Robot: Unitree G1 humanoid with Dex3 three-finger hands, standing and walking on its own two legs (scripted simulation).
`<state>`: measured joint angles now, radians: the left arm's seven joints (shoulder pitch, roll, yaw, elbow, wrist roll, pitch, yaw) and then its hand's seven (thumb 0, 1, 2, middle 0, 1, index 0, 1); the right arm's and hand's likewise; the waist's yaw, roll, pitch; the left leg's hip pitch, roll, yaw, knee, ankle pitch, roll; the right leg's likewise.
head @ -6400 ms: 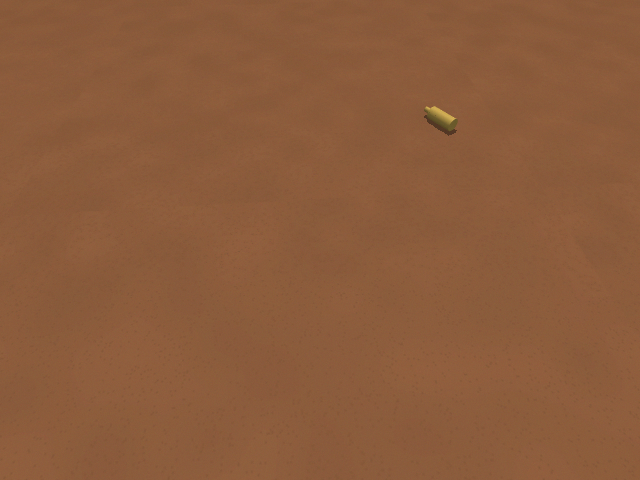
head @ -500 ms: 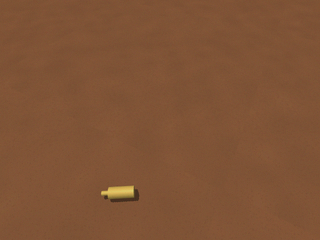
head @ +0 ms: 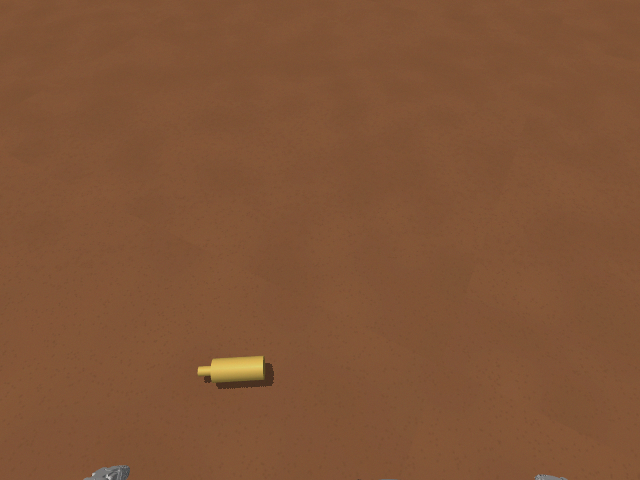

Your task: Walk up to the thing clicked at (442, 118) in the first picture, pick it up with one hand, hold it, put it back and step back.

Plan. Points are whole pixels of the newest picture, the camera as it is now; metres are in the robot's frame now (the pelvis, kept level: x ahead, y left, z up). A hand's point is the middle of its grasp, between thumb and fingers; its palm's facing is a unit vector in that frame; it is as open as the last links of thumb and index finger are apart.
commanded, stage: walk up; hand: left
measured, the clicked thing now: (231, 369) +0.50 +0.28 -0.74
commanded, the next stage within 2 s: none
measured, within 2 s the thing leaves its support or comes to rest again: neither
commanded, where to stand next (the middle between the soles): +0.07 -0.01 m, yaw +0 degrees
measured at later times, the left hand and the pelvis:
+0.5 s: hand out of the picture -0.01 +0.22 -0.15, palm faces +0.03 -0.88 -0.47, open 7.4 cm; pelvis -0.04 -0.06 -0.02, yaw +1 degrees
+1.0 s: hand out of the picture +0.01 +0.29 -0.18, palm faces +0.00 -0.93 -0.36, open 7.4 cm; pelvis -0.05 +0.01 -0.02, yaw +0 degrees
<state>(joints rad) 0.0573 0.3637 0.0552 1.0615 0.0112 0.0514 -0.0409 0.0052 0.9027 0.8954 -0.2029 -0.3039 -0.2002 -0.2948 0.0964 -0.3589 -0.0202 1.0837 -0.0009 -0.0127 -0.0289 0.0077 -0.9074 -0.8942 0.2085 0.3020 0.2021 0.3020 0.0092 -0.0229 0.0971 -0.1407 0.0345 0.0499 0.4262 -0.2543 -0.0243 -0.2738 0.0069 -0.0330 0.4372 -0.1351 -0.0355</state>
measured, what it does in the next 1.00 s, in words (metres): steps on the spot: right foot, then left foot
